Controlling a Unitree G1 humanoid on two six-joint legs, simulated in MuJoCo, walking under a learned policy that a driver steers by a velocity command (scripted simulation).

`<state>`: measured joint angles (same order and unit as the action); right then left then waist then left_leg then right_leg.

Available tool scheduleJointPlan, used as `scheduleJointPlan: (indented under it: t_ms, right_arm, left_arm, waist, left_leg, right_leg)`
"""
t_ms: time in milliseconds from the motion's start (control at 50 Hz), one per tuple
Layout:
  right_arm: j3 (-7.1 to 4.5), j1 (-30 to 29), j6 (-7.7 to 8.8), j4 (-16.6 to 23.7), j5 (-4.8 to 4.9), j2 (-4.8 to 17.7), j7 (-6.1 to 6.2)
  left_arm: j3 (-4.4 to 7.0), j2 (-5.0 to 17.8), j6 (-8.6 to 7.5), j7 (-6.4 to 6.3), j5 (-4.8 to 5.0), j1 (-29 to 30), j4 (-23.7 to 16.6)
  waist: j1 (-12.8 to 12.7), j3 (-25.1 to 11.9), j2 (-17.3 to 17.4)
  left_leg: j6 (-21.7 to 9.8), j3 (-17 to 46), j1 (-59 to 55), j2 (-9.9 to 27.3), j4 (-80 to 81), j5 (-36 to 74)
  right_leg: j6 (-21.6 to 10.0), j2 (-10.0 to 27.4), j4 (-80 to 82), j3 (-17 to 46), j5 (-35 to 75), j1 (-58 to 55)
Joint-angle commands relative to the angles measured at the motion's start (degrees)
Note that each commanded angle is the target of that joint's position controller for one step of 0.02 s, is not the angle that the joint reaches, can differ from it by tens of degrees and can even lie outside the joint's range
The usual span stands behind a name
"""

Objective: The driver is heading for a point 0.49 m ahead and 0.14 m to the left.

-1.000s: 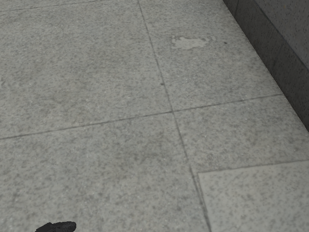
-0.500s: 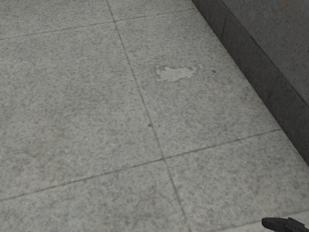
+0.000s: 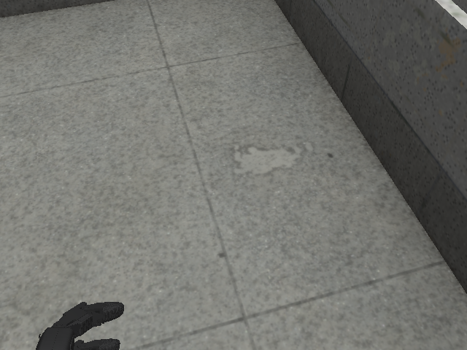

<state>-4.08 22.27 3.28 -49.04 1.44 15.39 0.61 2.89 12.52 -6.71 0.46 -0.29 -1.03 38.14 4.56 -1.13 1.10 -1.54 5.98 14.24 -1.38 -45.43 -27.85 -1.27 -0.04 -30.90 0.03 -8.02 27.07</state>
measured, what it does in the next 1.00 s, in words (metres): walks ahead, turning left: left foot, then right foot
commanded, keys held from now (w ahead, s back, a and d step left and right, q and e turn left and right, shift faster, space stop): w+q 0.54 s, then no key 0.46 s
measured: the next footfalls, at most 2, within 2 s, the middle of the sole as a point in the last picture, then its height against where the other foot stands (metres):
left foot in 0.46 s outside the picture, level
right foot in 0.90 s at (200, 305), level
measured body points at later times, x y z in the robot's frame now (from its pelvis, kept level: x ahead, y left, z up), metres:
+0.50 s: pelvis +0.23 +0.08 -0.01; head +0.27 +0.09 +0.43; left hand +0.19 +0.37 -0.14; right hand +0.52 -0.10 -0.09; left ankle +0.30 +0.18 -0.73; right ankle +0.09 -0.12 -0.67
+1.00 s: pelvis +0.43 +0.13 +0.00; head +0.46 +0.13 +0.45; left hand +0.50 +0.43 -0.09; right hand +0.65 -0.06 -0.12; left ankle +0.31 +0.20 -0.70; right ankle +0.57 +0.07 -0.73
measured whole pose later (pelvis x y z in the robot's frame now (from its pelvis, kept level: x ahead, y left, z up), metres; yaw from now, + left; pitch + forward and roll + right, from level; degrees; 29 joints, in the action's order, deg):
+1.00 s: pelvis +0.43 +0.13 +0.00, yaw +26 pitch +2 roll +0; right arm -2.9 12.8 1.1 -43.0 -0.1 15.1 0.7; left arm 2.1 12.9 -4.0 0.4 -1.7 -4.5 41.7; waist 1.3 0.6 1.3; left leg 0.6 5.0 16.7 -3.7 -47.1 -31.2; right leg -1.8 -0.6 -30.0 -1.2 -6.2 26.5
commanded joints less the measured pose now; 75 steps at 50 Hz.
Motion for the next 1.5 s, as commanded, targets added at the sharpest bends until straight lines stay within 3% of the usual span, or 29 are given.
scheduleJointPlan:
  t_ms: [20,60,120,280,360,400,440,460,480,500,520,560,580,700,820,880,900,920,940,960,980,1020,1060,1120,1180,1200,1240,1320,1500]
  right_arm:
    - [-1.06,-2.84,2.02,7.09,0.8,6.97,-0.11]
    - [-1.3,-7.47,0.93,8.25,-0.06,6.01,-0.1]
    - [-1.24,-7.04,-0.95,9.33,0.24,3.31,-0.5]
    - [-0.27,-17.96,-1.44,13.36,-0.43,1.64,-2.36]
    - [-0.41,-23.07,-1.7,16.13,-0.21,2.61,-3.52]
    - [-1.14,-21.91,-1.87,16.78,-0.46,4.04,-3.79]
    - [-3.47,-9.53,-1.92,13.72,-0.42,7.52,-3.53]
    - [-5.6,0.63,-2.21,11.13,-0.25,12.2,-2.6]
    - [-6.56,-0.17,-1.76,11.42,0.25,20.07,-2.06]
    - [-5.22,3.12,-1.05,13.45,-0.26,16.69,-2.2]
    - [-4.18,1.81,-0.4,12.51,-0.87,13.01,-2.32]
    - [-2.65,-6.7,-0.15,13.75,-0.67,8.55,-1.99]
    - [-1.97,-9.97,-0.13,14.83,-1.43,6.95,-1.76]
    - [-2.03,-10.16,-0.06,12.21,-1.28,8.14,-0.01]
    - [-1.34,-7.02,-1.2,9.38,-1.2,7.18,0.45]
    - [-0.97,-8.18,-1.39,8.84,-0.94,6.47,0.34]
    - [-0.8,-7.96,-1.28,8.8,-1.01,6.0,0.33]
    - [-0.45,-5.73,-0.74,9.5,-2.25,4.6,0.27]
    - [0.3,1.32,-0.28,7.99,-2.35,2.44,0.32]
    - [0.43,0.72,-0.73,7.41,-2.14,3.75,0.28]
    - [-0.21,-2.97,-1.87,8.63,-1.44,6.2,0.14]
    - [-0.54,-6.83,-4.76,8.81,-1.08,5.77,0.52]
    - [-0.24,-6.4,-6.2,8.03,-1.4,3.91,0.96]
    - [0.09,-2.2,-5.61,4.46,-2.11,1.63,0.67]
    - [-0.36,-6.06,-5.39,6.2,-3.43,5.59,0.82]
    - [-0.49,-7.2,-5.06,5.52,-2.99,5.58,0.9]
    - [0.3,-9.61,-3.73,5.54,-3.06,3.09,1.04]
    - [0.31,-7.34,-2.07,4.3,-2.3,3.28,1.17]
    - [0.49,-4.62,-2.22,1.83,-1.81,2.38,1.43]
  left_arm:
    - [3.71,10.0,0.47,-1.11,0.07,-19.82,0.79]
    - [2.43,6.73,0.83,-0.86,-0.23,-13.47,0.85]
    - [2.39,5.97,0.32,-0.5,-0.31,-9.98,1.73]
    - [4.07,10.86,0.68,-1.7,0.04,-13.17,4.97]
    - [4.98,13.43,1.68,-1.64,1.29,-15.5,6.21]
    - [5.46,14.97,2.34,-1.73,1.85,-15.26,6.48]
    - [5.43,15.49,3.16,-1.93,2.41,-14.58,6.46]
    - [4.58,13.34,2.99,-2.19,1.23,-15.58,5.82]
    - [1.83,5.22,1.58,-1.55,-1.43,-19.62,1.77]
    - [1.79,8.29,-0.88,-0.88,0.7,-14.91,0.85]
    - [2.5,11.09,-1.82,-0.49,2.94,-9.6,-0.42]
    - [2.24,10.66,-2.02,-1.33,0.51,-8.91,0.36]
    - [2.79,11.51,-1.21,-1.46,-0.14,-10.05,0.64]
    - [1.15,6.42,1.83,-1.57,-0.77,-8.25,0.8]
    - [1.02,7.31,1.61,0.13,-0.15,-1.31,-0.18]
    - [1.7,8.35,1.17,0.62,-0.92,-3.27,0.02]
    - [1.95,8.95,0.87,0.53,-1.43,-5.38,0.66]
    - [2.41,11.82,0.61,0.12,-2.3,-6.75,0.38]
    - [1.98,11.17,1.07,-0.31,-2.99,-8.55,0.24]
    - [0.96,6.35,2.13,-0.53,-1.81,-10.96,1.32]
    - [0.06,4.54,2.85,-0.29,-0.9,-11.22,1.81]
    - [0.38,7.01,3.98,-0.12,-0.72,-7.13,1.66]
    - [0.83,8.41,4.95,-0.39,-1.08,-0.9,0.58]
    - [0.66,7.15,6.17,-0.81,-0.59,-0.71,1.36]
    - [0.07,5.48,5.88,-0.59,-0.68,-4.51,2.92]
    - [0.18,5.46,5.72,-0.67,-0.81,-4.18,2.84]
    - [0.23,4.99,5.42,-1.09,-0.87,-3.9,3.51]
    - [0.41,4.58,5.29,-1.39,-0.44,-5.44,5.58]
    - [0.87,5.06,6.05,-1.73,0.03,-6.27,9.96]
  waist:
    - [-10.91,-12.7,-11.26]
    - [-7.98,-4.49,-6.9]
    - [-4.34,-0.06,-8.22]
    - [-6.7,2.18,-4.84]
    - [-8.11,4.15,-5.33]
    - [-6.57,3.01,-6.59]
    - [0.46,-3.54,-5.91]
    - [4.47,-8.86,-1.99]
    - [-1.9,-12.18,15.75]
    - [2.27,-21.91,10.97]
    - [3.04,-14.9,7.01]
    - [-1.86,-6.75,1.22]
    - [-4.33,-5.26,1.75]
    - [-5.88,-4.07,1.86]
    - [-2.17,-4.4,3.9]
    - [-4.06,-4.0,3.92]
    - [-4.98,-4.88,2.93]
    - [-3.5,-8.22,-1.21]
    - [-2.09,-14.72,-8.7]
    - [-4.54,-19.05,-14.5]
    - [-5.59,-16.62,-12.6]
    - [-4.71,-9.22,-6.81]
    - [-2.49,-4.66,-8.82]
    - [-1.08,-5.6,-9.58]
    - [-4.33,-1.21,-2.94]
    - [-5.38,0.63,2.26]
    - [-5.92,1.71,4.22]
    - [-5.25,0.92,1.73]
    - [-4.53,-0.23,-0.96]
  left_leg:
    - [0.01,1.31,37.22,3.59,-30.2,-0.86]
    - [0.23,-0.28,34.04,6.8,-27.76,6.94]
    - [0.8,-0.34,28.94,8.62,-23.82,11.11]
    - [1.15,-3.76,26.71,7.87,-2.58,28.1]
    - [-1.12,-6.96,25.28,6.73,4.45,22.62]
    - [-3.29,-10.04,20.5,4.02,6.54,16.41]
    - [-6.45,-14.13,2.61,-2.14,12.7,18.14]
    - [-9.15,-6.86,-15.58,0.47,12.68,21.48]
    - [-19.51,25.59,-33.76,16.21,17.81,16.43]
    - [-22.91,41.76,-37.8,20.61,27.48,8.67]
    - [-19.95,34.04,-34.36,19.28,28.09,12.66]
    - [-16.27,20.71,-17.13,15.42,26.94,26.77]
    - [-15.53,16.12,-9.97,14.15,27.32,37.5]
    - [-12.28,2.16,-0.08,9.06,27.59,58.72]
    - [-9.79,3.52,-5.58,10.05,24.0,49.94]
    - [-8.24,5.97,-7.64,10.1,17.75,47.35]
    - [-6.36,5.18,-6.76,7.56,14.36,45.53]
    - [-3.75,3.62,-2.28,3.29,8.74,37.83]
    - [0.13,2.38,6.81,-0.11,-0.32,20.0]
    - [3.05,0.56,9.61,-0.55,-6.99,-1.87]
    - [4.29,1.12,12.54,0.61,-10.61,-12.11]
    - [5.31,0.36,13.43,2.82,-12.59,-10.12]
    - [5.04,-1.46,7.68,4.03,-2.17,-4.21]
    - [3.41,-6.19,-4.42,1.3,11.73,13.37]
    - [-0.7,-0.42,-0.81,6.28,18.81,8.42]
    - [-1.88,0.3,7.09,5.92,20.7,-1.76]
    - [-0.52,0.43,11.14,5.78,23.35,-2.06]
    - [0.68,-0.71,7.41,5.02,20.82,7.92]
    - [0.35,-2.25,3.69,3.98,18.63,17.5]
  right_leg:
    - [-13.64,23.75,10.86,32.76,-8.39,-42.41]
    - [-10.79,18.73,14.7,20.85,-3.84,-28.15]
    - [-9.58,16.24,20.04,11.09,3.13,-17.97]
    - [-7.37,15.19,21.03,-4.6,10.1,-20.17]
    - [-5.84,17.41,18.8,-7.15,10.84,-25.88]
    - [-4.72,17.75,13.21,-9.17,25.04,-28.14]
    - [-2.45,14.67,-4.27,-13.06,40.78,-26.15]
    - [0.38,12.5,-20.86,-13.73,29.34,-13.31]
    - [4.42,1.79,-42.87,-9.99,-22.07,13.92]
    - [3.65,-0.39,-50.37,3.94,-26.06,20.32]
    - [2.45,2.0,-50.79,4.43,-20.5,25.26]
    - [1.89,6.43,-42.07,3.99,-12.85,19.14]
    - [2.21,7.63,-39.66,4.07,-11.82,13.8]
    - [4.14,5.04,-21.62,1.02,-0.1,6.32]
    - [2.39,2.09,-4.67,1.69,10.87,1.62]
    - [-0.34,0.88,3.02,1.01,9.46,-2.59]
    - [-1.67,1.28,6.71,1.17,19.99,-8.31]
    - [-4.26,6.99,3.38,6.3,42.59,-17.94]
    - [-12.94,16.07,-0.24,14.14,55.77,-31.27]
    - [-18.21,21.23,2.38,21.55,52.37,-33.18]
    - [-18.4,21.5,5.59,24.8,39.75,-30.41]
    - [-14.19,18.64,10.29,22.72,15.09,-20.16]
    - [-9.96,13.95,13.95,17.06,0.53,-9.86]
    - [-7.1,8.79,13.07,9.16,-9.25,-4.63]
    - [-0.61,4.58,9.97,5.66,-21.33,-3.39]
    - [0.72,2.39,7.66,2.52,-16.2,-8.63]
    - [0.58,2.04,3.34,1.69,-8.2,-13.92]
    - [-0.55,2.14,1.59,1.77,0.39,-14.42]
    - [-0.23,2.51,0.0,2.0,9.12,-16.26]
